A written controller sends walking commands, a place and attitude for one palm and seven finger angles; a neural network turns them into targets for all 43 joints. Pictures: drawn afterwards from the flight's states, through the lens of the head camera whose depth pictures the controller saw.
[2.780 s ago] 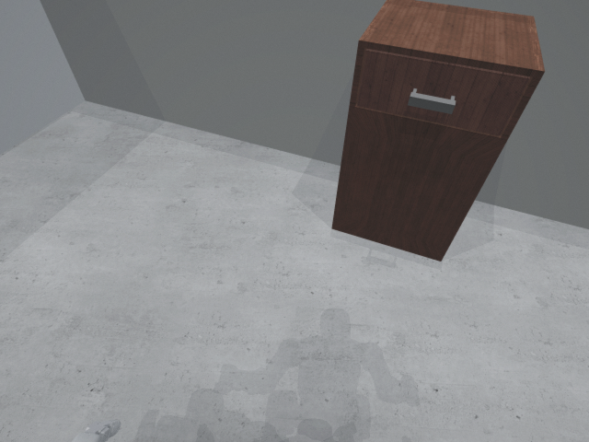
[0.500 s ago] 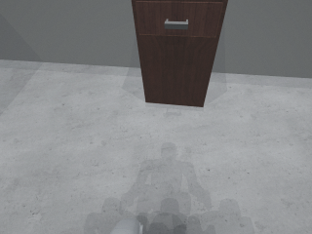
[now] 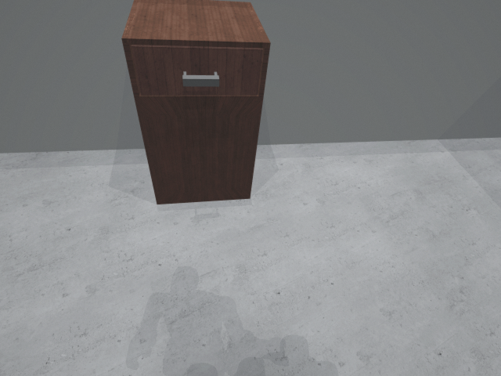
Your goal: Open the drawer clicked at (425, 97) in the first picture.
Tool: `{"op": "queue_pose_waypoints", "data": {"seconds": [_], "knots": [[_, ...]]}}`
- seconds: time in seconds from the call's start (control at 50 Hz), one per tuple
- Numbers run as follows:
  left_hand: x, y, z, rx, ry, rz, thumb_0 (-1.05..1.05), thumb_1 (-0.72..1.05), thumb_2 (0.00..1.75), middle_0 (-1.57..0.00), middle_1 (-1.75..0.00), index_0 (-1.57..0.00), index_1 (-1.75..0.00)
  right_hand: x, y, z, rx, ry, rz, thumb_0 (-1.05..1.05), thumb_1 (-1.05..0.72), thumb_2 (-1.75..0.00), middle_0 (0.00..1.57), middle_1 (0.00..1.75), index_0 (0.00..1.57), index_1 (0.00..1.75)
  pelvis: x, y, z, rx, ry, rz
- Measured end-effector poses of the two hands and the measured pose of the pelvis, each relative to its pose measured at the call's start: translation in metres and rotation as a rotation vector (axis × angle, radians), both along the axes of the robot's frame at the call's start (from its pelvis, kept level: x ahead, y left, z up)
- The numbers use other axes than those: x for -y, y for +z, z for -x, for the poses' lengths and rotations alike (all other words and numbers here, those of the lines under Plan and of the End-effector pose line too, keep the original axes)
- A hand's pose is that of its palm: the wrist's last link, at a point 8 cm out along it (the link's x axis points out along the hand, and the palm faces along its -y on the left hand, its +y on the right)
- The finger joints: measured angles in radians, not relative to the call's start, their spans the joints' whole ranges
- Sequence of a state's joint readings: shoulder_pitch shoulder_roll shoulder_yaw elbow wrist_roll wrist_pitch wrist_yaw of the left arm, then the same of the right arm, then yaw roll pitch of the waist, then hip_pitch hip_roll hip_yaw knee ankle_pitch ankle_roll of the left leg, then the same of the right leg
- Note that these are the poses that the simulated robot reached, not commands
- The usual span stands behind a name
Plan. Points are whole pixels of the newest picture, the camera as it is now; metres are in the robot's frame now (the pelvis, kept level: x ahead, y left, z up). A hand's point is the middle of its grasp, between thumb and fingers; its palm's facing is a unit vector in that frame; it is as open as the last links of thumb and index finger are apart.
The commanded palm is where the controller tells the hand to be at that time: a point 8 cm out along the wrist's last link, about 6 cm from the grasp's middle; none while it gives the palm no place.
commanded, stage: walk to a spot facing it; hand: left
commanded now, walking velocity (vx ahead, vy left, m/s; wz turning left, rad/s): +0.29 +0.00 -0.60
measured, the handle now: (200, 77) +1.06 +0.25 -0.05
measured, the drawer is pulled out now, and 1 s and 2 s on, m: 0.00 0.00 0.00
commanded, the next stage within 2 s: turn to face it in 0.58 s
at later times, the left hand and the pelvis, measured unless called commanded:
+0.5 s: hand (226, 284) +0.36 +0.07 -0.20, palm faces -0.35 -0.93 -0.13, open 7.4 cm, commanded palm none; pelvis +0.19 -0.06 -0.03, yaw -19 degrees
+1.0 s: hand (211, 234) +0.49 +0.13 -0.19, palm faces -0.33 -0.93 -0.17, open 7.4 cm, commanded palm none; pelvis +0.39 -0.04 -0.01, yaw -24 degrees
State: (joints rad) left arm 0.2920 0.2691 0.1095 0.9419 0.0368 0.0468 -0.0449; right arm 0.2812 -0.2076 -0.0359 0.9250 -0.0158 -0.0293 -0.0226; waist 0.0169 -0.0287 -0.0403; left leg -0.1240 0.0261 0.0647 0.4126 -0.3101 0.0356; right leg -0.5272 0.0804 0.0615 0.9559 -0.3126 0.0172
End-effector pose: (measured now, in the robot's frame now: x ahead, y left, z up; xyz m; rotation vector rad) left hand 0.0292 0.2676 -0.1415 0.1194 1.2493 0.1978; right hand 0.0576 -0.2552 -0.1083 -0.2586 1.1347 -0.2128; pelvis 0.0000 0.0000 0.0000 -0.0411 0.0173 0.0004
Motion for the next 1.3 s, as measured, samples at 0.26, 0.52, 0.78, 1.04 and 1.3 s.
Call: {"op": "queue_pose_waypoints", "data": {"seconds": [0.26,0.52,0.78,1.04,1.3], "knots": [[0.044,-0.019,-0.174,0.012,-0.276,0.068,0.01,0.91,0.9,-0.19,-0.3,-0.2,-0.3,-0.047,-0.016,0.099,-0.339,-0.328,-0.076,0.0,-0.91,-0.89,0.2,0.3,0.2,0.3,0.003,-0.011,-0.082,0.008,-0.194,0.008],[0.146,-0.03,-0.346,0.108,-0.466,0.072,0.01,0.91,0.9,-0.2,-0.3,-0.2,-0.3,-0.018,-0.04,0.015,-0.392,-0.533,-0.165,0.01,-0.91,-0.89,0.2,0.3,0.2,0.3,0.058,-0.028,-0.196,0.032,-0.345,-0.006],[0.104,-0.008,-0.411,-0.026,-0.47,-0.033,0.01,0.91,0.9,-0.2,-0.3,-0.21,-0.3,0.057,-0.02,-0.27,0.141,-0.389,-0.079,0.0,-0.91,-0.89,0.19,0.3,0.2,0.3,0.052,-0.013,-0.31,0.001,-0.458,-0.011],[0.096,-0.019,-0.483,-0.051,-0.413,0.029,0.01,0.91,0.9,-0.2,-0.3,-0.2,-0.3,0.017,-0.014,-0.32,0.016,-0.403,-0.064,-0.02,-0.94,-0.89,0.2,0.3,0.21,0.3,0.032,-0.006,-0.395,0.034,-0.413,0.014],[0.104,0.0,-0.518,0.046,-0.338,-0.009,0.01,0.91,0.9,-0.2,-0.3,-0.2,-0.3,0.025,-0.027,-0.27,-0.192,-0.403,-0.1,0.0,-0.92,-0.89,0.2,0.3,0.2,0.3,0.044,-0.005,-0.397,0.006,-0.279,-0.015]]}}
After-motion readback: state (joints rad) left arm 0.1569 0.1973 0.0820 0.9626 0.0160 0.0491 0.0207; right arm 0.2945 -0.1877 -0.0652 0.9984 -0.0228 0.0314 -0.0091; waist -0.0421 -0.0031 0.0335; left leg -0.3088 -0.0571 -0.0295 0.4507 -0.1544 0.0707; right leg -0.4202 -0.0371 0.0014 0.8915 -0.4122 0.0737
